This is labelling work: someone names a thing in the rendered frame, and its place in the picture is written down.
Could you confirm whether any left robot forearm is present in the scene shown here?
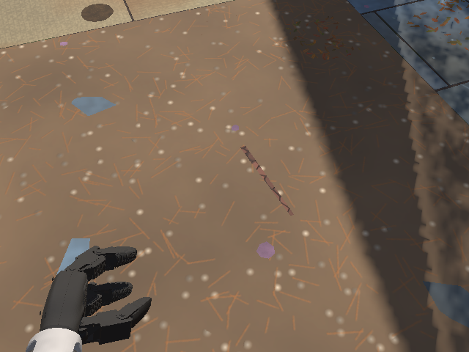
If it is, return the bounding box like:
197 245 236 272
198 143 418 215
26 328 82 352

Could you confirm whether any left robot hand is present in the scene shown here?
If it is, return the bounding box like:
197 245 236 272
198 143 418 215
40 246 152 345

